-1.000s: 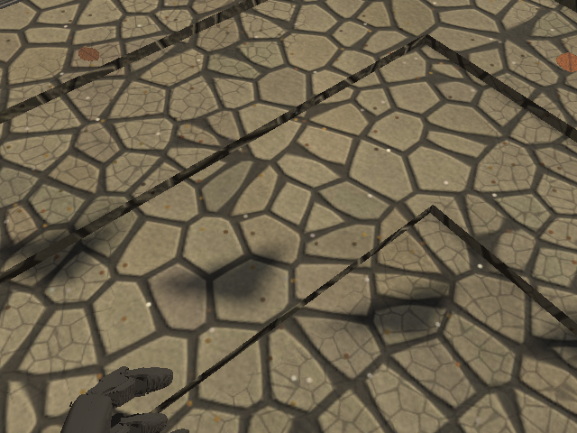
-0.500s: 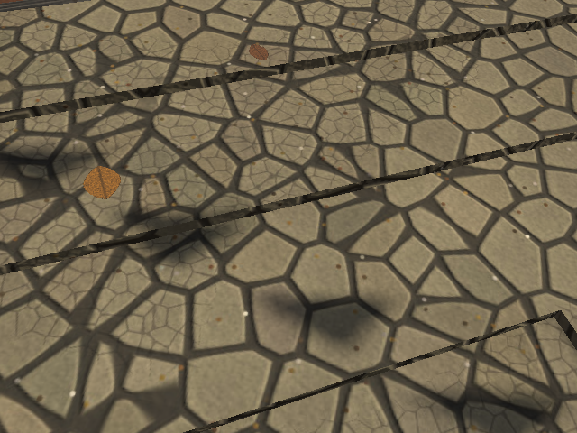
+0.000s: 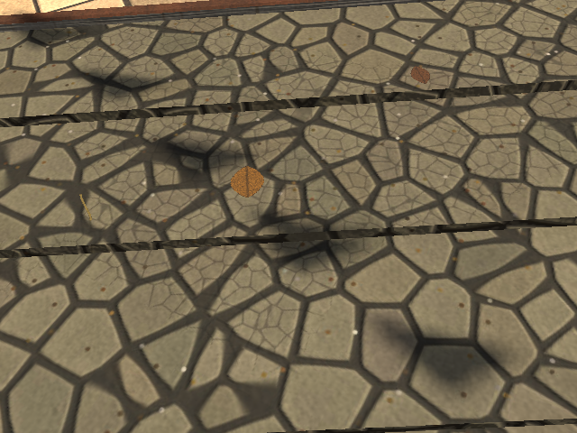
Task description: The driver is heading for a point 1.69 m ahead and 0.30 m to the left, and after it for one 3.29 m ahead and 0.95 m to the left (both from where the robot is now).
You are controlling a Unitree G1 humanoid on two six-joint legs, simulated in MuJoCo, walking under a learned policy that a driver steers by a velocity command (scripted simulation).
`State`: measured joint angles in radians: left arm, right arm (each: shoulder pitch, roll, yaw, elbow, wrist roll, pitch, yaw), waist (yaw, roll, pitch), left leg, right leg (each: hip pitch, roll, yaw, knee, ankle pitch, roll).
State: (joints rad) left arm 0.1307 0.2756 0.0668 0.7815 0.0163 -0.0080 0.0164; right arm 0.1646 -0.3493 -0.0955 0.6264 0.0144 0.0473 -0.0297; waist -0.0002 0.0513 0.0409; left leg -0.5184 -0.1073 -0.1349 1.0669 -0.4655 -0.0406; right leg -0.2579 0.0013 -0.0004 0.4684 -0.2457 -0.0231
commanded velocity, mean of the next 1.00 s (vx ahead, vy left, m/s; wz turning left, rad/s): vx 0.00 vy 0.00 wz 0.42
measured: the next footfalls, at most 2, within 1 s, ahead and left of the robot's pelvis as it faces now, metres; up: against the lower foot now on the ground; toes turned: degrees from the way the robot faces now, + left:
left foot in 0.32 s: +0.00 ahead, +0.17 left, +0.00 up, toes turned +17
right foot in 0.78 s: +0.08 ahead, -0.06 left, +0.00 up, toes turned +25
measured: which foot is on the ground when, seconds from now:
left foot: up 0.00-0.30, down 0.32-1.00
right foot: down 0.00-0.32, up 0.34-0.76, down 0.78-1.00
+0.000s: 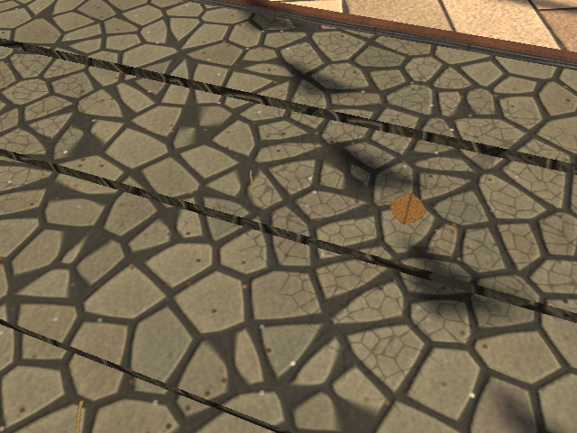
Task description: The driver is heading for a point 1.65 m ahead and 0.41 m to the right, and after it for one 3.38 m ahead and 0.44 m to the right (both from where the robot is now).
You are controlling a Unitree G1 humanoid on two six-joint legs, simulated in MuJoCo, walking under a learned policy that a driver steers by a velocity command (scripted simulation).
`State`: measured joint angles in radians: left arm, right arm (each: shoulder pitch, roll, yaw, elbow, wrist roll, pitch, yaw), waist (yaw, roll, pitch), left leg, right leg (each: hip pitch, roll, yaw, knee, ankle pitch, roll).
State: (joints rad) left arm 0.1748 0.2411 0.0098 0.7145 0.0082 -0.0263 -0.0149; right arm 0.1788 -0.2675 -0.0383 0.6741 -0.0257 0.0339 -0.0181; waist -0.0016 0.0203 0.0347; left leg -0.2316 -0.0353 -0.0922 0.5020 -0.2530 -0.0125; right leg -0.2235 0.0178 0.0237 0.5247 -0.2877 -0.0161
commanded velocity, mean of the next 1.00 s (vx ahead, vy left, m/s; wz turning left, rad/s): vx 0.18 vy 0.00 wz -0.41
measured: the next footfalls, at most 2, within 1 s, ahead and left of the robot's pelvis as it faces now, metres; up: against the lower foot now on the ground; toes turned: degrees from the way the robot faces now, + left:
right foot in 0.46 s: +0.00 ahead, -0.13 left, +0.00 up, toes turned -17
left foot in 1.00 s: +0.32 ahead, -0.04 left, +0.00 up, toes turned -29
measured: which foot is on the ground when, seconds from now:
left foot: down 0.00-0.46, up 0.48-0.98, down 1.00-1.00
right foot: down 0.00-0.20, up 0.22-0.44, down 0.46-1.00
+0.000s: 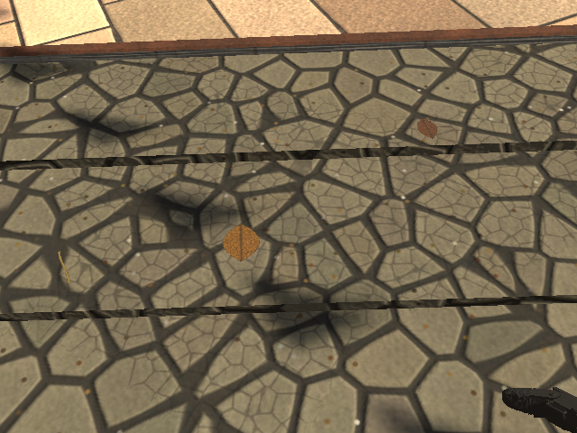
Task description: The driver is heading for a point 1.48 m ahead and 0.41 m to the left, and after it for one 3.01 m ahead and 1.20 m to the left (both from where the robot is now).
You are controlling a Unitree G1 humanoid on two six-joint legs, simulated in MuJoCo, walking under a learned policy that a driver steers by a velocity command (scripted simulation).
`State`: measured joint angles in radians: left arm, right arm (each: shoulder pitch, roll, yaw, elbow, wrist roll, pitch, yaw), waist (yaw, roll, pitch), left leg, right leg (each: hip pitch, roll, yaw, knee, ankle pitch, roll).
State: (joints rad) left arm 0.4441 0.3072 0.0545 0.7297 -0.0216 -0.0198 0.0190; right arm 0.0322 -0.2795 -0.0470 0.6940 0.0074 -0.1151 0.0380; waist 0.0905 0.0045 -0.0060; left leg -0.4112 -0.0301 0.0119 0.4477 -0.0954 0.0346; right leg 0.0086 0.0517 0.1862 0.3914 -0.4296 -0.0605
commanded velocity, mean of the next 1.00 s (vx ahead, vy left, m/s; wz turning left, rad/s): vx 0.49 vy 0.00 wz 0.42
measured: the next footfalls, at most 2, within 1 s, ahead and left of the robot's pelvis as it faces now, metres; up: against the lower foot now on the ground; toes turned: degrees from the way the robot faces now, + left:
right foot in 0.40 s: +0.42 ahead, -0.10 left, +0.04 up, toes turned +11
left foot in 0.86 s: +0.51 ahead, +0.25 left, +0.04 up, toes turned +30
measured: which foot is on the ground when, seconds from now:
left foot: down 0.00-0.44, up 0.46-0.84, down 0.86-1.00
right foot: down 0.00-0.00, up 0.02-0.38, down 0.40-0.88, up 0.90-1.00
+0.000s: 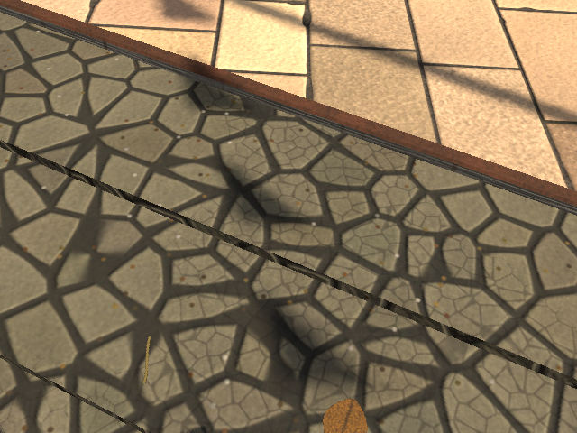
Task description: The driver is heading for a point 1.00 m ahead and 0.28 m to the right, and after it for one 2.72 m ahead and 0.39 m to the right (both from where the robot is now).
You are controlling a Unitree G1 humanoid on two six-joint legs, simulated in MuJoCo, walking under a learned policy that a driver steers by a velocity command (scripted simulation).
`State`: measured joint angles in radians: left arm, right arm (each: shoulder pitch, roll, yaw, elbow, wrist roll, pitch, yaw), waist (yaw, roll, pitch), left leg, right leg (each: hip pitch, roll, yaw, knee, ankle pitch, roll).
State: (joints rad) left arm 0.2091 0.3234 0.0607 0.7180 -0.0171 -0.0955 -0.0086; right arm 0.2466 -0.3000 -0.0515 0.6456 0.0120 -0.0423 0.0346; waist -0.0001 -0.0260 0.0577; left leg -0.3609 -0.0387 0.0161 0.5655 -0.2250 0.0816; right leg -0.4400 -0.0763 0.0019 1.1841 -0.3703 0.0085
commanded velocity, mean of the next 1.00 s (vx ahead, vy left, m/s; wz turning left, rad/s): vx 0.50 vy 0.00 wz -0.36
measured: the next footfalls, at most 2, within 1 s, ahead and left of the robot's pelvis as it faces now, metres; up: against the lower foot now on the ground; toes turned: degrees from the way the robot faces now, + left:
right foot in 0.40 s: +0.42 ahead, -0.13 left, +0.04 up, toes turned -8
left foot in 0.86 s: +0.69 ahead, +0.03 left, +0.04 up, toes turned -26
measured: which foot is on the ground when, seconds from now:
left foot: down 0.00-0.42, up 0.44-0.84, down 0.86-1.00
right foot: up 0.00-0.38, down 0.40-0.86, up 0.88-1.00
